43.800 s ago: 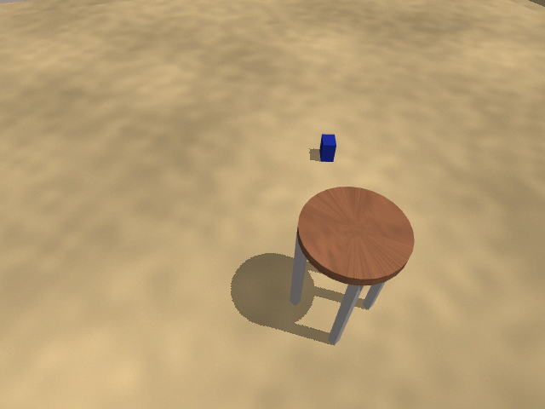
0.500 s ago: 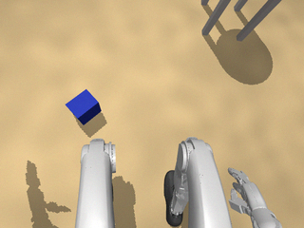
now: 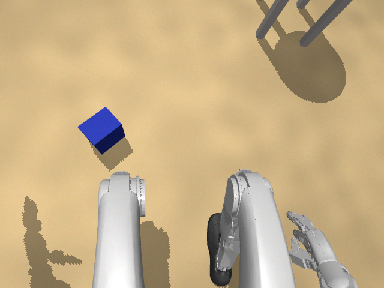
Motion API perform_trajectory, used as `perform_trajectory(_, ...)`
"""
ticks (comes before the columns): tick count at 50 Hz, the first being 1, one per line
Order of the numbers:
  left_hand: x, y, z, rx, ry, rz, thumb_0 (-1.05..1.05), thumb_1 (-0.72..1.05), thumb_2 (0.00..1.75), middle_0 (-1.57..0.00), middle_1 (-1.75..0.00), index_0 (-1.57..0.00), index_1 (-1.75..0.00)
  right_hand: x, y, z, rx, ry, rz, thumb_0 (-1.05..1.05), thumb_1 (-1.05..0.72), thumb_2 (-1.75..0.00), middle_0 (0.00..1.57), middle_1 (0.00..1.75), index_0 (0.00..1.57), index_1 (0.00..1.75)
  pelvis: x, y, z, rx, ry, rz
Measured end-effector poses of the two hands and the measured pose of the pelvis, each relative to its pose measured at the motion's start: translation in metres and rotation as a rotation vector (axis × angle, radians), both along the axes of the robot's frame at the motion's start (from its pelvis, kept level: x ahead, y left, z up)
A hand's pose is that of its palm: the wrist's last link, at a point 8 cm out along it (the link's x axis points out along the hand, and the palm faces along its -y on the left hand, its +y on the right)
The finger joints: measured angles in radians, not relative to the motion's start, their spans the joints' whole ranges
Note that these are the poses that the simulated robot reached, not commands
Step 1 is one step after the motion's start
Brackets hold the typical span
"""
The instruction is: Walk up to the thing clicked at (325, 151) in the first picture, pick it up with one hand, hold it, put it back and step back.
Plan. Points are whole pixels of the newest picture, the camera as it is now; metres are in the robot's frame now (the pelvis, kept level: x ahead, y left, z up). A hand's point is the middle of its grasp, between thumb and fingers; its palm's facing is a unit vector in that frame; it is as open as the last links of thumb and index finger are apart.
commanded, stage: go down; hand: left
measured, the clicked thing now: (103, 131) +0.48 +0.24 -0.32
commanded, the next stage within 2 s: approach in 0.06 s
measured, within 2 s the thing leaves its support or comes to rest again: neither
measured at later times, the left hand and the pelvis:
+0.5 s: hand out of the picture +0.36 +0.40 -0.08, palm faces +0.28 -0.96 +0.00, open 17.6 cm; pelvis +0.00 +0.00 -0.04, yaw -2 degrees
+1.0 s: hand (66, 148) +0.40 +0.30 -0.24, palm faces +0.23 -0.97 +0.05, open 17.6 cm; pelvis -0.01 +0.01 -0.09, yaw -7 degrees
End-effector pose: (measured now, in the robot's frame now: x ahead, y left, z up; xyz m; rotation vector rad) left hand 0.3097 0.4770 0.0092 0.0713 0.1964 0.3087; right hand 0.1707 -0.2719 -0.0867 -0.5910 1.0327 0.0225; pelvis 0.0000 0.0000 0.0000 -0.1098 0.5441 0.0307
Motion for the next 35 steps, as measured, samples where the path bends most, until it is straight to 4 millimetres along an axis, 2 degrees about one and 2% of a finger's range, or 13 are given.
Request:
perform_trajectory(13, 0.001, 0.001, -0.009, 0.000, -0.034, -0.007, -0.01, -0.55, 0.06, -0.05, -0.10, -0.05, -0.08, -0.005, 0.000, -0.007, -0.006, 0.007, -0.002, 0.01, -0.90, -0.90, 0.20, 0.30, 0.20, 0.30, -0.002, 0.002, -0.010, -0.005, -0.010, -0.002)
perform_trajectory(18, 0.001, -0.007, -0.027, -0.017, -0.069, -0.011, -0.01, -0.58, 0.03, -0.06, -0.10, -0.07, -0.09, -0.004, 0.001, -0.012, -0.009, 0.008, 0.019, 0.01, -0.90, -0.90, 0.20, 0.30, 0.20, 0.30, -0.002, 0.002, -0.016, -0.006, -0.018, -0.005)
perform_trajectory(22, 0.006, -0.019, -0.056, -0.043, -0.103, -0.010, -0.01, -0.59, 0.02, -0.07, -0.10, -0.07, -0.09, -0.002, 0.002, -0.019, -0.023, 0.011, 0.058, 0.01, -0.90, -0.90, 0.20, 0.30, 0.20, 0.30, -0.003, 0.002, -0.027, -0.010, -0.037, -0.012)
perform_trajectory(30, 0.025, -0.058, -0.139, -0.097, -0.088, -0.059, -0.01, -0.61, 0.01, -0.07, -0.10, -0.08, -0.08, 0.000, 0.004, -0.034, -0.077, 0.042, 0.132, 0.01, -0.90, -0.90, 0.20, 0.30, 0.20, 0.30, -0.005, 0.002, -0.058, -0.036, -0.102, -0.033)
perform_trajectory(35, 0.034, -0.080, -0.181, -0.104, -0.088, -0.106, -0.01, -0.61, 0.01, -0.07, -0.10, -0.08, -0.08, -0.004, 0.006, -0.041, -0.121, 0.087, 0.167, 0.01, -0.91, -0.90, 0.20, 0.30, 0.20, 0.30, -0.006, 0.004, -0.074, -0.058, -0.149, -0.046)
